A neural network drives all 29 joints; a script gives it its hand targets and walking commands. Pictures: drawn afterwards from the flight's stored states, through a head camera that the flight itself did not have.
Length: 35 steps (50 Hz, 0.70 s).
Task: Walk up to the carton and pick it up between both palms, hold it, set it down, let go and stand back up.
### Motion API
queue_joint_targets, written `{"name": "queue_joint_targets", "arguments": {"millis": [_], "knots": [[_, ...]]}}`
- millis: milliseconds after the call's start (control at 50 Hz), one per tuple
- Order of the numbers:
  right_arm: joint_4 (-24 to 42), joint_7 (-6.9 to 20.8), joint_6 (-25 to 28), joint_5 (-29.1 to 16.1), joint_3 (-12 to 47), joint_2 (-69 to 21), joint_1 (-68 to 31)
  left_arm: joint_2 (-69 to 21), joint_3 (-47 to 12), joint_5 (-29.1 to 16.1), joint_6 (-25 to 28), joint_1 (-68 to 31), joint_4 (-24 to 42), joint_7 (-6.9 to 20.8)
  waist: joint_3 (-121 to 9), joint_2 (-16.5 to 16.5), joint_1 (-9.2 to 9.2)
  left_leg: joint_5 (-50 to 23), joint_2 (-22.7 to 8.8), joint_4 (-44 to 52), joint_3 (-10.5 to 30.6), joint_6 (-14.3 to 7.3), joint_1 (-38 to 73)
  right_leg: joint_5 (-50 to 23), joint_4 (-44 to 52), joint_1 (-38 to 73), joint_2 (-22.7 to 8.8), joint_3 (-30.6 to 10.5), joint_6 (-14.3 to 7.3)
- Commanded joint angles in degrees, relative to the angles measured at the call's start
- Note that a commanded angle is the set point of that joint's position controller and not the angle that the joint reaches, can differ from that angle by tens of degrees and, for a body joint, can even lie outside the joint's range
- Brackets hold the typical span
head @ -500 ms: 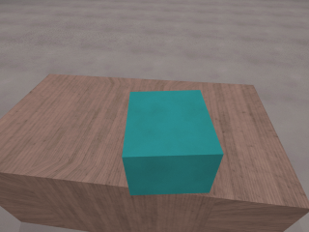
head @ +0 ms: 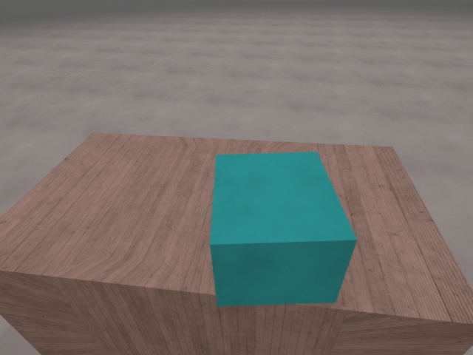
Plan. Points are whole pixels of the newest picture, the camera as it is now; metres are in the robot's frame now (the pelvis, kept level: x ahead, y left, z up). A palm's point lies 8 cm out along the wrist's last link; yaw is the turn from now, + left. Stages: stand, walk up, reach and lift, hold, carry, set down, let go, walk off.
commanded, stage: stand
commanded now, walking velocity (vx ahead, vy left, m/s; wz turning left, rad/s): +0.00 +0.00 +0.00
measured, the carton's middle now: (271, 223) +0.50 -0.06 -0.06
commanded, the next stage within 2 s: none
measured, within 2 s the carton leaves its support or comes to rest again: neither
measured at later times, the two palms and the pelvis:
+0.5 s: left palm out of the picture -0.02 +0.21 -0.16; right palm out of the picture -0.06 -0.18 -0.15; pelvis +0.02 +0.01 +0.00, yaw +0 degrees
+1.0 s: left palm out of the picture +0.01 +0.20 -0.15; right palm out of the picture -0.01 -0.19 -0.16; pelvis +0.04 +0.00 +0.00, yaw +0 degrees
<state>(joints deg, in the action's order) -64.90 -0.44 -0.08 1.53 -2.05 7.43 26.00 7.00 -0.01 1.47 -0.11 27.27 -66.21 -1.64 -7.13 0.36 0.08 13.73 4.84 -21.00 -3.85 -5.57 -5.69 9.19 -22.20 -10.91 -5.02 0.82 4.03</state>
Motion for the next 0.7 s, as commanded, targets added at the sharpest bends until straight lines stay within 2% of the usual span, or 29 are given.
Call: {"name": "queue_joint_targets", "arguments": {"millis": [0,100,220,280,500,580,680], "knots": [[1.4,-0.7,1.0,-0.1,-0.8,7.2,2.3,4.6,0.3,-0.1,0.9,1.5,0.6,-0.5,19.5,-0.3,-0.55,13.7,-11.4,14.2,15.2,1.8,-13.4,1.6,2.4,-4.4,-0.8,-2.8,-2.3],[0.0,-0.8,1.1,-0.3,-0.2,5.8,3.5,3.4,-0.3,-0.2,0.7,1.6,-1.4,-0.8,19.9,0.0,-1.05,11.8,-11.5,14.2,15.7,2.5,-12.7,1.1,1.5,-5.9,-1.1,-2.8,-2.0],[-1.5,-1.0,1.3,-0.5,0.5,4.3,4.5,2.5,-0.7,-0.5,0.6,0.9,-2.8,-1.0,19.6,0.2,-1.53,6.2,-11.3,13.1,15.5,3.3,-10.8,0.0,0.6,-6.7,-1.4,-2.8,-1.8],[-1.9,-1.1,1.5,-0.6,0.8,3.9,4.7,2.3,-0.7,-0.6,0.6,0.3,-3.0,-1.1,18.8,0.3,-1.52,1.7,-11.0,11.9,14.9,3.6,-9.4,-0.7,0.2,-6.5,-1.6,-2.7,-1.7],[-3.2,-1.8,2.0,-0.9,1.7,3.5,5.8,2.9,-0.7,-1.2,0.0,-2.0,-3.4,-1.5,15.4,-0.7,-1.20,-24.1,-10.6,5.8,11.7,4.4,-2.2,-1.6,-1.6,-5.0,-1.4,-1.3,-1.0],[-3.4,-2.0,1.9,-1.0,1.9,3.6,5.9,3.0,-0.7,-1.3,-0.4,-3.0,-3.4,-1.7,15.3,-0.5,-1.10,-29.0,-10.6,4.7,11.0,4.4,-1.1,-2.1,-2.0,-4.0,-1.3,-0.8,-0.8],[-3.3,-2.2,1.7,-0.9,2.1,3.8,5.4,3.0,-0.8,-1.2,-0.7,-4.1,-3.3,-1.8,15.7,-0.2,-0.94,-30.4,-10.4,4.1,9.9,4.0,-0.7,-3.0,-2.0,-2.8,-1.4,-0.5,-0.9]]}}
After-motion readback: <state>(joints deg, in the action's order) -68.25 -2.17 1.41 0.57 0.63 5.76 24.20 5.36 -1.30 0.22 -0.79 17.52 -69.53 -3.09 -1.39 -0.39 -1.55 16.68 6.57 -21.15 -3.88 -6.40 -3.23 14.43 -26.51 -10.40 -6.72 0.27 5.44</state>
